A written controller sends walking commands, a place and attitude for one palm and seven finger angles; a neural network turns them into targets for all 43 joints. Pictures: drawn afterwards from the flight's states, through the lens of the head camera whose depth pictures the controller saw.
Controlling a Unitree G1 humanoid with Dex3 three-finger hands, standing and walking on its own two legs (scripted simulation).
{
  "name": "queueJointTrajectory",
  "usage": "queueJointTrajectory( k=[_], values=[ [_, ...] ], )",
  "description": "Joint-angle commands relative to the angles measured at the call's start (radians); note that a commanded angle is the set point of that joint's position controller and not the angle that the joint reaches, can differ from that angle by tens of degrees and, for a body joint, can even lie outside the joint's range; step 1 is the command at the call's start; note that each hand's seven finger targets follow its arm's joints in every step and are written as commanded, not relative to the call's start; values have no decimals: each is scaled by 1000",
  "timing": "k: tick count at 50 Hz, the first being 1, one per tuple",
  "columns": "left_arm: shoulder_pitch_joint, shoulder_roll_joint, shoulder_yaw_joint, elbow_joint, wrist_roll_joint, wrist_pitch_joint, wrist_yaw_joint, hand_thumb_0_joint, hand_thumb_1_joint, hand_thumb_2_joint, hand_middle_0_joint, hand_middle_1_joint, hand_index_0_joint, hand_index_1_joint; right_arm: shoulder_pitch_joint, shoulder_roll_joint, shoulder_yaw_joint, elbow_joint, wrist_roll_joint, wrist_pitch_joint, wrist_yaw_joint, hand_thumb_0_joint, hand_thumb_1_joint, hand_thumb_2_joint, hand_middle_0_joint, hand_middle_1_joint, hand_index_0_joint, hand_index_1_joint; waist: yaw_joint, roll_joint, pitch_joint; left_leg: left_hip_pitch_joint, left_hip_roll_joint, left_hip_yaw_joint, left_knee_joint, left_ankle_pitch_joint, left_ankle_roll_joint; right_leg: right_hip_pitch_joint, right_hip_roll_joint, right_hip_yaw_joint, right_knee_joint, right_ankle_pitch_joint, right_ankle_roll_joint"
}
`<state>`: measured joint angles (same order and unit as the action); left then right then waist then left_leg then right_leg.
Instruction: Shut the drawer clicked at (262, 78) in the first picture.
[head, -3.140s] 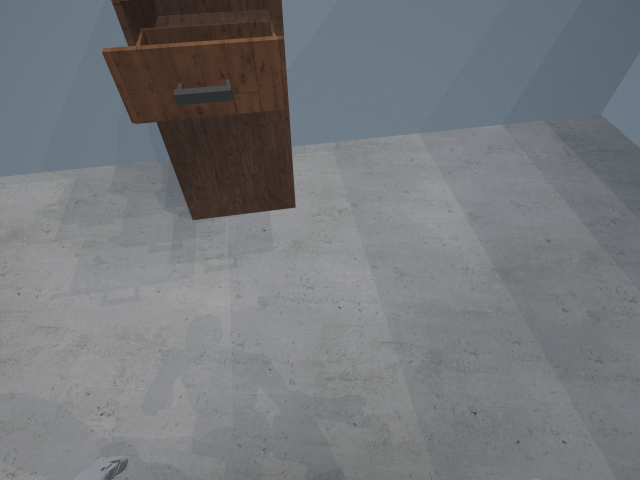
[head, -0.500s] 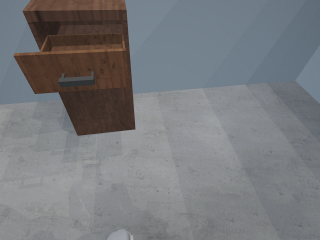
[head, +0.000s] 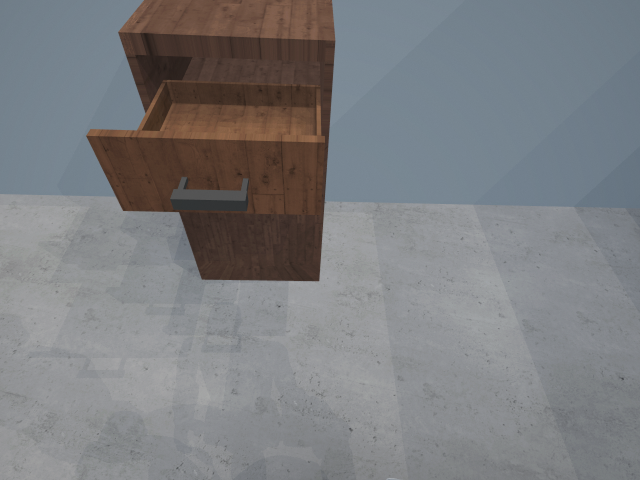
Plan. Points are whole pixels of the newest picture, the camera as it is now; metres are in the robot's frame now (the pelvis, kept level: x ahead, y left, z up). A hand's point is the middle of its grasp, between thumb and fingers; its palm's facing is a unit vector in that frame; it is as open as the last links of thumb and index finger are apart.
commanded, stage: take the last steps up to it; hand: left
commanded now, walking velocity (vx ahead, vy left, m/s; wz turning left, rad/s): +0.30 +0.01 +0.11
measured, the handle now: (212, 191) +0.58 +0.23 -0.01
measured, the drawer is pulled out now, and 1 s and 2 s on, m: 0.29 0.29 0.29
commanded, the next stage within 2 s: come to a stop and stand still in 0.74 s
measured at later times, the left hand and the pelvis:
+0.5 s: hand out of the picture +0.02 +0.14 -0.18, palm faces +0.21 -0.97 -0.13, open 7.3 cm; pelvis +0.13 +0.01 -0.01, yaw +5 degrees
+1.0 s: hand (212, 352) +0.34 +0.20 -0.17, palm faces +0.05 -0.97 -0.23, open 7.3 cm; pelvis +0.25 +0.02 -0.01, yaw +2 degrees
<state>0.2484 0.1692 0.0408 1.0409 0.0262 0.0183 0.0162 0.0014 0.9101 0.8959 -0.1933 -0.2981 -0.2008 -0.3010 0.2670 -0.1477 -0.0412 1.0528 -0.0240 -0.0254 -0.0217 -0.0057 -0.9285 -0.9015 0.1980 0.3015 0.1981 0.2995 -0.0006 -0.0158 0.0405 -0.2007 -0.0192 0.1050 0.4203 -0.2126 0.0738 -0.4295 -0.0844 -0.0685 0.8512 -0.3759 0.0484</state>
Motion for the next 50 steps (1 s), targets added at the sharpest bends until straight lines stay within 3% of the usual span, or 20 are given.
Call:
queueJointTrajectory(
  k=[1, 4, 5, 6, 7, 10, 13, 22, 24, 25, 26, 27, 28, 31, 34, 43, 46, 48, 49, 50],
  values=[
    [4, 28, 6, -52, 3, -33, -10, 0, 900, 900, -200, -300, -200, -300, 86, -148, -35, -6, 0, -11, 0, 0, -900, -900, 200, 300, 200, 300, -23, 131, 14, -14, 274, -274, -174, -78, 121, 71, 15, -17, -173, 3, -19],
    [159, 67, 20, 5, 8, -54, -7, 0, 900, 900, -200, -300, -200, -300, 46, -107, -28, -3, 10, -9, 5, 0, -900, -900, 200, 300, 200, 300, 61, 5, 11, -216, 164, -190, 25, -261, 34, 382, -3, 27, -441, 76, -39],
    [232, 138, 32, 23, 16, -66, 0, 0, 900, 900, -200, -300, -200, -300, 43, -52, -18, -22, 18, -12, 11, 0, -900, -900, 200, 300, 200, 300, 83, -213, 10, -388, 42, -62, 275, -304, -22, 487, -198, 302, -579, -87, -111],
    [295, 208, 46, 25, 5, -62, 6, 0, 900, 900, -200, -300, -200, -300, -14, -62, -18, -68, 7, -10, 21, 0, -900, -900, 200, 300, 200, 300, 114, -272, 30, -492, 20, -32, 473, -384, -40, 471, -364, 524, -711, -222, -211],
    [287, 202, 47, 22, -2, -70, 10, 0, 900, 900, -200, -300, -200, -300, -35, -99, -29, -68, -2, -5, 26, 0, -900, -900, 200, 300, 200, 300, 103, -218, 32, -497, 55, -91, 594, -319, -38, 402, -361, 554, -745, -329, -237],
    [168, 95, 26, -3, 0, -83, 16, 0, 900, 900, -200, -300, -200, -300, -8, -74, -35, -34, -6, 3, 38, 0, -900, -900, 200, 300, 200, 300, 27, -101, 108, -460, 123, -110, 675, -116, -52, 269, -271, 317, -725, -123, -190],
    [193, 75, 17, 12, 0, -97, 12, 0, 900, 900, -200, -300, -200, -300, 9, -33, -30, -23, -2, 9, 43, 0, -900, -900, 200, 300, 200, 300, 12, -75, 89, -400, 120, -62, 598, -50, -77, 265, -211, 156, -699, 150, -174],
    [255, 111, 26, 70, 2, -91, 9, 0, 900, 900, -200, -300, -200, -300, -121, -26, -14, -83, 6, -12, 55, 0, -900, -900, 200, 300, 200, 300, 43, -138, 70, -239, 88, 25, 239, -34, -63, 313, -197, 62, -609, 323, -169],
    [231, 108, 30, 70, -2, -83, 9, 0, 900, 900, -200, -300, -200, -300, -23, -52, -17, -55, 3, -22, 43, 0, -900, -900, 200, 300, 200, 300, -13, -105, 39, -29, 58, 50, 100, 10, -52, 247, -160, 26, -483, 364, -142],
    [229, 89, 26, 70, -5, -80, 7, 0, 900, 900, -200, -300, -200, -300, 102, -99, -26, -14, -1, -31, 32, 0, -900, -900, 200, 300, 200, 300, -63, -7, -35, 154, 73, 27, 32, 36, -42, 204, -116, -15, -295, 394, -119],
    [266, 44, 20, 56, -14, -77, 1, 0, 900, 900, -200, -300, -200, -300, 223, -208, -50, 13, -12, -39, 17, 0, -900, -900, 200, 300, 200, 300, -92, 205, -143, 351, 296, -242, -16, 92, 25, 31, -8, -91, -38, 116, -69],
    [241, 18, 13, 26, -12, -78, -1, 0, 900, 900, -200, -300, -200, -300, 290, -273, -60, 26, -1, -30, 7, 0, -900, -900, 200, 300, 200, 300, -103, 324, -173, 408, 461, -449, -112, 173, 117, -126, 60, -70, 206, -224, -55],
    [192, 38, 12, 11, -5, -69, 7, 0, 900, 900, -200, -300, -200, -300, 262, -264, -55, 22, 3, -25, 2, 0, -900, -900, 200, 300, 200, 300, -102, 271, -159, 319, 486, -452, -135, 77, 143, -150, 33, 0, 345, -247, -72],
    [116, 21, 20, 26, 0, -63, -13, 0, 900, 900, -200, -300, -200, -300, 84, -122, -21, -11, 4, -39, -3, 0, -900, -900, 200, 300, 200, 300, -37, 126, 35, 50, 381, -273, -209, 59, 100, -160, -52, 41, 349, -30, -58],
    [183, -13, 16, 44, 1, -39, -14, 0, 900, 900, -200, -300, -200, -300, 49, -91, -15, -16, 6, -54, -7, 0, -900, -900, 200, 300, 200, 300, 15, 121, -3, -13, 318, -118, -212, 214, 82, -52, -46, 19, 231, 46, -40],
    [-17, 12, 13, -44, 1, -22, -11, 0, 900, 900, -200, -300, -200, -300, 89, -110, -20, 18, -3, -30, -5, 0, -900, -900, 200, 300, 200, 300, -9, 97, 69, -11, 321, -133, -215, 151, 109, 9, -22, -1, -126, 91, -33],
    [67, 11, 6, -4, -2, -31, 4, 0, 900, 900, -200, -300, -200, -300, 62, -96, -9, 37, 0, -19, -13, 0, -900, -900, 200, 300, 200, 300, 42, 54, 9, -22, 242, -56, -49, 252, 29, 230, 12, -19, -376, 268, -27],
    [94, 109, 8, 16, -3, -51, 20, 0, 900, 900, -200, -300, -200, -300, 114, -31, 5, 53, 17, -17, -7, 0, -900, -900, 200, 300, 200, 300, 24, -107, -33, -120, 133, -14, 34, -25, -67, 380, -148, 173, -457, 684, -76],
    [74, 143, 10, 15, -10, -47, 20, 0, 900, 900, -200, -300, -200, -300, 144, -25, 3, 60, 19, -5, -3, 0, -900, -900, 200, 300, 200, 300, 0, -76, -14, -104, 94, -11, 25, -147, -87, 348, -223, 170, -439, 796, -118],
    [44, 163, 18, 5, -14, -47, 25, 0, 900, 900, -200, -300, -200, -300, 171, -15, 3, 72, 20, 15, -6, 0, -900, -900, 200, 300, 200, 300, -9, -173, -68, -73, 91, 4, 64, -167, -101, 338, -239, 199, -440, 819, -163]
  ],
)
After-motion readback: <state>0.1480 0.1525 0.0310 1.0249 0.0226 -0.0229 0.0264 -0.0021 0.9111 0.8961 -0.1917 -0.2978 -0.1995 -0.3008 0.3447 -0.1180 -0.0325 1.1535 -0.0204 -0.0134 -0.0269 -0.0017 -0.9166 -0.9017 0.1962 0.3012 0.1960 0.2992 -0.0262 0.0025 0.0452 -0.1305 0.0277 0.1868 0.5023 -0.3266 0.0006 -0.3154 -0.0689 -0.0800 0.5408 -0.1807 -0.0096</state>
